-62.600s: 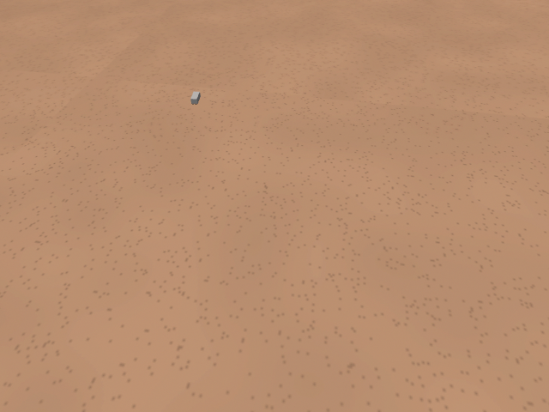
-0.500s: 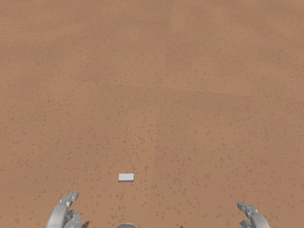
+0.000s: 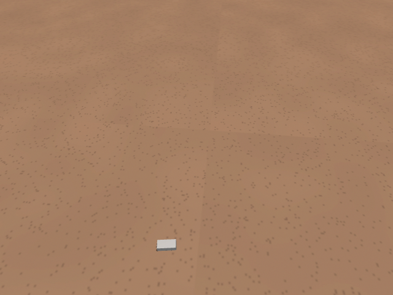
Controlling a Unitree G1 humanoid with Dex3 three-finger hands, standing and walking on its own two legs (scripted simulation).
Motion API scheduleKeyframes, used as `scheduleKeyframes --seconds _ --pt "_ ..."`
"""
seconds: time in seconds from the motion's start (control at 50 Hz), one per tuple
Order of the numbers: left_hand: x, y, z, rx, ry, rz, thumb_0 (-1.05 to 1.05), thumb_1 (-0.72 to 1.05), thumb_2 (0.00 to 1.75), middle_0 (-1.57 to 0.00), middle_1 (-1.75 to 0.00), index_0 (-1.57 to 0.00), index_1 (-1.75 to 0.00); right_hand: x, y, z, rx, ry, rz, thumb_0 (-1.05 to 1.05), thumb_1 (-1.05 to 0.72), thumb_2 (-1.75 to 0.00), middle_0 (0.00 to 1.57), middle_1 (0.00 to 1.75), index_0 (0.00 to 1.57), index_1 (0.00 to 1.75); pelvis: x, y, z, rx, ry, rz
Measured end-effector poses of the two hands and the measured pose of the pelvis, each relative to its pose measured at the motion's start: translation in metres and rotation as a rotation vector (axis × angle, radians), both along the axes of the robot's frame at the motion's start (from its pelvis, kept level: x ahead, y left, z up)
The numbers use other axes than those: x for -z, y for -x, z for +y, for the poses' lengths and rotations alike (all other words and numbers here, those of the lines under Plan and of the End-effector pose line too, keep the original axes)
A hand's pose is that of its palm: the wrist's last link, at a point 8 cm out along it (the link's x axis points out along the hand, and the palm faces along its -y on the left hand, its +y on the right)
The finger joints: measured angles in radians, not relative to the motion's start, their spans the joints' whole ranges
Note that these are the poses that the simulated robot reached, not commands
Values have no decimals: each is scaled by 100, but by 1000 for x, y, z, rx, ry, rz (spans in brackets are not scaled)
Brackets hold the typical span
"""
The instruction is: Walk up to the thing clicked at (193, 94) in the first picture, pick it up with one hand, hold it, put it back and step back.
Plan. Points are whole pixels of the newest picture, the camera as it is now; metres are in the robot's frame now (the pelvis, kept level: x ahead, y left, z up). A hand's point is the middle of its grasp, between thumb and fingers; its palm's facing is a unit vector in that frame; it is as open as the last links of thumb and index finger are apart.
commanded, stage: stand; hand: left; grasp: from above
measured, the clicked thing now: (166, 245) +0.49 +0.19 -0.76
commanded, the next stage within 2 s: step back in 1.86 s
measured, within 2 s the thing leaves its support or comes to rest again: neither
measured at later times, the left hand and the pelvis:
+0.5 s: hand out of the picture +0.04 +0.22 -0.16, palm faces +0.02 -0.94 -0.33, open 7.4 cm; pelvis -0.01 -0.02 +0.01, yaw +0 degrees
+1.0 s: hand out of the picture +0.07 +0.22 -0.15, palm faces +0.00 -0.94 -0.33, open 7.4 cm; pelvis +0.00 -0.03 +0.01, yaw -1 degrees
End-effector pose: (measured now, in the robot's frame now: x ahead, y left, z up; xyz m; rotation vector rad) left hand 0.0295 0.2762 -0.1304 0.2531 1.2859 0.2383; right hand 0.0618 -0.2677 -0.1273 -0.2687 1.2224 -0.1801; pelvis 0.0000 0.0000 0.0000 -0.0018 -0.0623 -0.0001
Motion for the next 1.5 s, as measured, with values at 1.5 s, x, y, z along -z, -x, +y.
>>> scheduleKeyframes --seconds 1.5 --pt "-18 -51 -12 68 -23 -55 1 90 90 -21 -30 -20 -30 -11 -6 -48 18 24 24 0 -91 -90 21 30 20 30 -8 -6 -26 14 -1 14"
